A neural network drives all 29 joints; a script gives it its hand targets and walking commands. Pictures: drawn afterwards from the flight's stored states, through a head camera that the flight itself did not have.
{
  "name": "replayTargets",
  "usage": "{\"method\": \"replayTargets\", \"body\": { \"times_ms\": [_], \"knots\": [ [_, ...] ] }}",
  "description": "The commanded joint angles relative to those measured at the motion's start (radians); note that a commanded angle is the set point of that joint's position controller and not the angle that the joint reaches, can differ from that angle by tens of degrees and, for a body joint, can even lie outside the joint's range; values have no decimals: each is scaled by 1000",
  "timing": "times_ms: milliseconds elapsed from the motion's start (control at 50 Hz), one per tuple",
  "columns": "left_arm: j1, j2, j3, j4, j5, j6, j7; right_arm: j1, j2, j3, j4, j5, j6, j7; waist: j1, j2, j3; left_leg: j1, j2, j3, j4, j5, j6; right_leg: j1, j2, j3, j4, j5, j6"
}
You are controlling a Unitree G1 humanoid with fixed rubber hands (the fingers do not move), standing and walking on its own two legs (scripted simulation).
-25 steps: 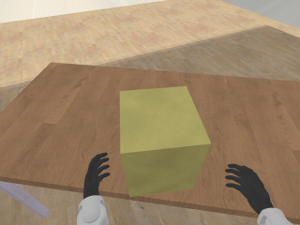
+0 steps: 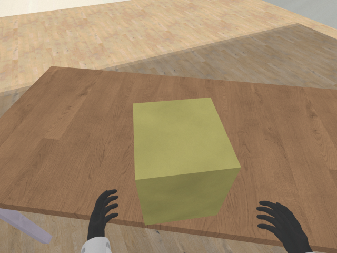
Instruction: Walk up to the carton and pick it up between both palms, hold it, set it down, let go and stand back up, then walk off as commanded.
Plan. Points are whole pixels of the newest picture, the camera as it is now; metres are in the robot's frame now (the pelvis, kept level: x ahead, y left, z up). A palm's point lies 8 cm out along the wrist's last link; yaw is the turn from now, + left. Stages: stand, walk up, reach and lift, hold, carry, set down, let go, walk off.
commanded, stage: set down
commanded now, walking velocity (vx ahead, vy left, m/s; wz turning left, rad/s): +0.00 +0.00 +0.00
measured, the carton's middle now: (177, 162) +0.36 +0.02 +0.01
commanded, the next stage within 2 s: let go in 1.34 s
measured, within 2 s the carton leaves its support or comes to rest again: neither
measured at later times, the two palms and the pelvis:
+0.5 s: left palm (87, 240) +0.17 +0.21 -0.04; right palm (286, 250) +0.19 -0.23 -0.03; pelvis +0.01 +0.01 +0.00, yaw +0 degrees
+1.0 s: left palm (84, 239) +0.17 +0.22 -0.04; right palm out of the picture +0.18 -0.22 -0.04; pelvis +0.01 +0.01 +0.00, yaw +0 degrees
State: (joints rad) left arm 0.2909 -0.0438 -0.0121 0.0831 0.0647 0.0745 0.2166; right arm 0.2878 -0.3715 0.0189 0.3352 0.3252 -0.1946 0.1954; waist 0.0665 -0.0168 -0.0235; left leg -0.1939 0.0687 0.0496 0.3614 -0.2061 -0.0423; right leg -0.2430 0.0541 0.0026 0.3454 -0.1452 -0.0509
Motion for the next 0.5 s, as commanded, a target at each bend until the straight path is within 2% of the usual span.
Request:
{"method": "replayTargets", "body": {
  "times_ms": [0, 40, 60, 80, 100, 120, 140, 160, 180, 200, 240, 260, 280, 300, 320, 360, 380, 480],
  "knots": [
    [-1, 107, 21, -151, -34, -76, -23, -44, -115, -78, -100, -45, -69, -30, -34, -137, -102, 36, -78, -6, -54, 146, 52, 215, -81, 97, -66, 74, 16],
    [28, 114, 24, -63, -36, -65, -47, -18, -96, -65, -40, -66, -65, -41, -55, -155, -78, 34, -82, 2, -50, 163, 49, 231, -88, 103, -76, 109, 16],
    [24, 112, 25, -103, -35, -76, -44, -22, -103, -69, -76, -58, -73, -41, -43, -149, -93, 34, -83, 0, -55, 172, 46, 237, -83, 98, -74, 123, 16],
    [14, 124, 32, -85, -37, -79, -48, -30, -102, -74, -70, -65, -73, -40, -41, -155, -90, 34, -83, -1, -54, 153, 48, 230, -85, 98, -77, 91, 18],
    [6, 123, 30, -68, -34, -77, -51, -29, -82, -62, -38, -66, -68, -43, -42, -136, -74, 30, -84, 5, -61, 143, 48, 217, -85, 98, -79, 66, 17],
    [15, 122, 25, -107, -39, -81, -47, -30, -92, -67, -67, -55, -76, -39, -33, -117, -90, 40, -82, 3, -56, 156, 44, 223, -82, 99, -72, 87, 16],
    [-1, 131, 18, -94, -38, -82, -48, -41, -83, -66, -48, -62, -75, -39, -39, -125, -89, 38, -78, 1, -56, 158, 47, 211, -79, 90, -74, 64, 13],
    [-1, 138, 27, -95, -34, -82, -44, -37, -87, -74, -46, -70, -73, -41, -35, -109, -77, 31, -80, 2, -61, 146, 43, 206, -76, 85, -78, 41, 12],
    [-13, 144, 30, -103, -37, -86, -44, -47, -76, -68, -63, -64, -78, -39, -28, -120, -94, 32, -78, 4, -56, 146, 48, 210, -77, 91, -76, 37, 14],
    [-13, 142, 17, -85, -45, -85, -45, -48, -89, -83, -53, -76, -77, -41, -42, -127, -83, 34, -77, 1, -61, 137, 46, 200, -75, 83, -77, 33, 14],
    [-2, 143, 22, -30, -45, -73, -58, -41, -76, -77, -11, -84, -66, -42, -45, -129, -70, 42, -77, 5, -62, 135, 46, 193, -79, 90, -89, 22, 15],
    [-24, 164, 30, -19, -43, -75, -60, -46, -52, -74, -16, -95, -62, -49, -37, -129, -55, 24, -81, 12, -64, 114, 49, 181, -79, 90, -90, 3, 19],
    [-13, 170, 34, -28, -46, -76, -61, -41, -53, -74, -24, -99, -63, -51, -42, -125, -76, 36, -79, 7, -66, 110, 50, 191, -83, 91, -87, 9, 22],
    [-28, 184, 38, 10, -51, -73, -69, -44, -40, -63, -5, -108, -57, -61, -40, -140, -58, 19, -83, 17, -63, 94, 54, 193, -85, 98, -88, 0, 23],
    [-34, 187, 39, -22, -55, -81, -65, -38, -40, -58, -22, -106, -58, -61, -30, -127, -78, 16, -83, 15, -62, 103, 50, 203, -84, 96, -82, 6, 25],
    [-34, 199, 41, 8, -57, -72, -77, -45, -31, -72, -3, -128, -50, -72, -43, -133, -57, 19, -82, 20, -67, 103, 46, 200, -84, 89, -88, 10, 25],
    [-30, 207, 46, -35, -65, -85, -68, -47, -32, -65, -29, -119, -64, -68, -31, -120, -90, 22, -80, 16, -58, 136, 46, 209, -80, 84, -75, 53, 26],
    [-18, 212, 40, -3, -62, -80, -82, -37, -28, -76, 3, -134, -59, -78, -48, -97, -77, 49, -78, 12, -60, 147, 35, 202, -68, 69, -81, 63, 23]
  ]
}}
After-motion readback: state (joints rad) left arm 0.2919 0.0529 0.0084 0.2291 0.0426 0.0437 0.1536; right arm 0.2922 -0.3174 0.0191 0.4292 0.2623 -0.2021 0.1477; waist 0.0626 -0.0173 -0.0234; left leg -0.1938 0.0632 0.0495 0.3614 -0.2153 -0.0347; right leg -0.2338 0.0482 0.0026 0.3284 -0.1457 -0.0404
